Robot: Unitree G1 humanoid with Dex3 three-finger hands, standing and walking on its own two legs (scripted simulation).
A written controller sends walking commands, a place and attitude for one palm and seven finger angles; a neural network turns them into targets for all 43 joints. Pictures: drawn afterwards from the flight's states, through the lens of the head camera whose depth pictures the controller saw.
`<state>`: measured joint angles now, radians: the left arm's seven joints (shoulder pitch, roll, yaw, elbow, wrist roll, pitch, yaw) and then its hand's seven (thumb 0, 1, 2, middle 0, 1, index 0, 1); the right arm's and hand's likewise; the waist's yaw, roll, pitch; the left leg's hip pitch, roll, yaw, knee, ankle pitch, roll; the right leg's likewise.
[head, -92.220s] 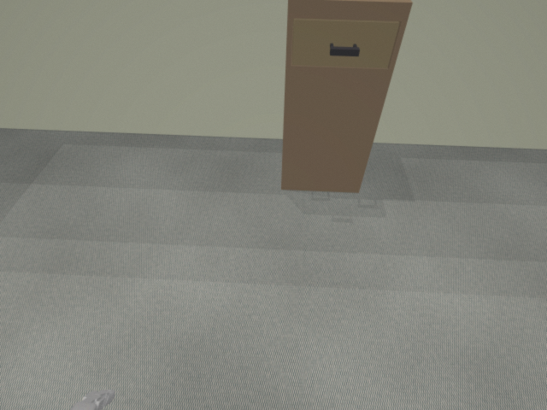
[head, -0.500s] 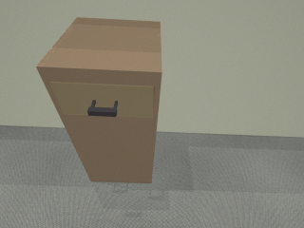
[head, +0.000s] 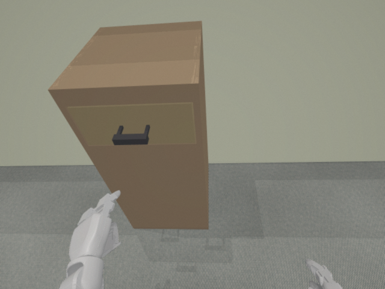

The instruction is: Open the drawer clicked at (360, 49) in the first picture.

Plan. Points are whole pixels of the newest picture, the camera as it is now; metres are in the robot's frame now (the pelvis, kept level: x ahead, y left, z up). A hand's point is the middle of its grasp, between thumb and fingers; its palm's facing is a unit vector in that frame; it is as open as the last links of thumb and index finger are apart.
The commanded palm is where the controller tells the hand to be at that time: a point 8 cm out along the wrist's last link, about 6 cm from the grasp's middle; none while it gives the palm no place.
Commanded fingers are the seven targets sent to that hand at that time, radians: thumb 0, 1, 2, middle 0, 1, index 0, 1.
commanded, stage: raise the hand with hooked fingers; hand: left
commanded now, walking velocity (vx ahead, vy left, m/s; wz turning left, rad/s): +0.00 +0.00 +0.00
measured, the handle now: (132, 134) +0.55 +0.20 +0.00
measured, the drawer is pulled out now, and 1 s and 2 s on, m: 0.00 0.00 0.00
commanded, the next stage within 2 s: move the hooked fingers above the handle in 1.62 s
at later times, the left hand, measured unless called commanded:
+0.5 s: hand (117, 221) +0.26 +0.17 +0.02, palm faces +0.06 -0.09 -0.99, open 10.7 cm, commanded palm +0.22 +0.19 +0.07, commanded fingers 0.00 -0.03 0.50 -0.27 -0.90 -0.27 -0.90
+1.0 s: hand (112, 182) +0.32 +0.18 +0.08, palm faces +0.11 -0.10 -0.99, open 13.4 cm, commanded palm +0.29 +0.19 +0.15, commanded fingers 0.00 -0.50 0.30 -0.30 -1.20 -0.30 -1.20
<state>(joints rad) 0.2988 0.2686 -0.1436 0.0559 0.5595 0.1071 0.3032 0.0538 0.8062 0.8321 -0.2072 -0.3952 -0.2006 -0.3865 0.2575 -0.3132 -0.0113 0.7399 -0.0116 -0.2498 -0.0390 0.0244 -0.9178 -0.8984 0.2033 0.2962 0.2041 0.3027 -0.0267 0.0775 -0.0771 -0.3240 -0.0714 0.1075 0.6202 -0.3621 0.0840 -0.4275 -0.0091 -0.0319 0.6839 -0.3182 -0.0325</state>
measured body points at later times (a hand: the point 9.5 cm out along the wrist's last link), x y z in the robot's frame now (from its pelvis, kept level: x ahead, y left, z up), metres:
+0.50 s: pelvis +0.01 -0.06 -0.01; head +0.06 -0.10 +0.43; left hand +0.25 +0.18 +0.07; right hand +0.25 -0.24 -0.11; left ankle -0.02 +0.08 -0.72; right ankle +0.02 -0.10 -0.72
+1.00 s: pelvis +0.01 -0.01 +0.01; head +0.02 -0.05 +0.46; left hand +0.31 +0.18 +0.13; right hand +0.18 -0.28 -0.10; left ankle -0.01 +0.10 -0.72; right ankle +0.02 -0.10 -0.72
